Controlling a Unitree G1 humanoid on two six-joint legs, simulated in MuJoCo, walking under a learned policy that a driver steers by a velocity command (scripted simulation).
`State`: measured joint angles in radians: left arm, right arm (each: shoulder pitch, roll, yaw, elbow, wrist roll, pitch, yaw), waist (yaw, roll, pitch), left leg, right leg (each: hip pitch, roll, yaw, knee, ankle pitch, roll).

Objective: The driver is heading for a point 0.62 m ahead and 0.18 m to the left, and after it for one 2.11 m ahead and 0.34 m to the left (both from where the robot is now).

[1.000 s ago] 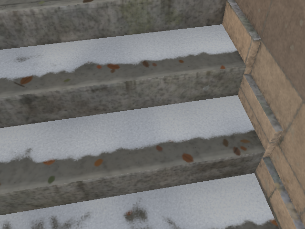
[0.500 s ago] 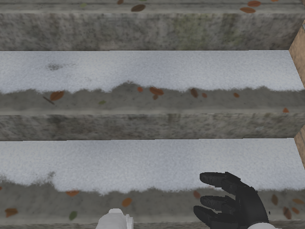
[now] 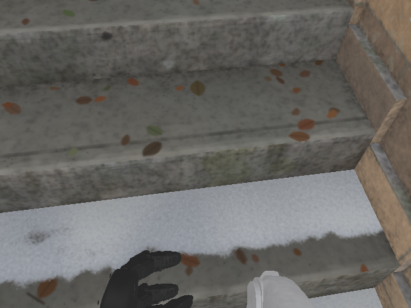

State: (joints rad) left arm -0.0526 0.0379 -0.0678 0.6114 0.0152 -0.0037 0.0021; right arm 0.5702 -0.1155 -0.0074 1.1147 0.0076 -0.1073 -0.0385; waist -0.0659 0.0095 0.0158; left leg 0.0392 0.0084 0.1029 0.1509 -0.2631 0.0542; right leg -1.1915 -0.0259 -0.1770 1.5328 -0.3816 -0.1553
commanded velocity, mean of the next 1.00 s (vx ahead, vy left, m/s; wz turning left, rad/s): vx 0.50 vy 0.00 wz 0.39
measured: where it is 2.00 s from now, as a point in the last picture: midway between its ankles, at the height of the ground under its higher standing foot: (56, 11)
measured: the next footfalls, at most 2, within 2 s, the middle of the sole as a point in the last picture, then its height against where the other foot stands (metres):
right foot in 0.04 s outside the picture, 0.17 m higher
left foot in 0.58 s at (163, 253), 0.16 m higher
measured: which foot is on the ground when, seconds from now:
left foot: down 0.00-0.08, up 0.10-0.56, down 0.58-1.00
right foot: up 0.00-0.02, down 0.04-0.60, up 0.62-1.00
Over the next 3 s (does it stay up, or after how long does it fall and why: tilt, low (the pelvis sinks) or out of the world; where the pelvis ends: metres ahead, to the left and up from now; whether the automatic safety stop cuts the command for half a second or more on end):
stays up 1.62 0.24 0.95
